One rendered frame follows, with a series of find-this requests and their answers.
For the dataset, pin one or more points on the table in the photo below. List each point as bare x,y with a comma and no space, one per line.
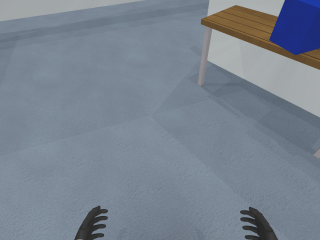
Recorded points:
254,27

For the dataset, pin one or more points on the robot right hand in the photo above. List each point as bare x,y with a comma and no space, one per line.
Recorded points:
263,228

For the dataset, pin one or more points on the robot left hand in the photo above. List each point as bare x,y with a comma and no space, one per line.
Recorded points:
87,227

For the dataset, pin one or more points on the carton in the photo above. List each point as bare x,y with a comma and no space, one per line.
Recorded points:
297,28

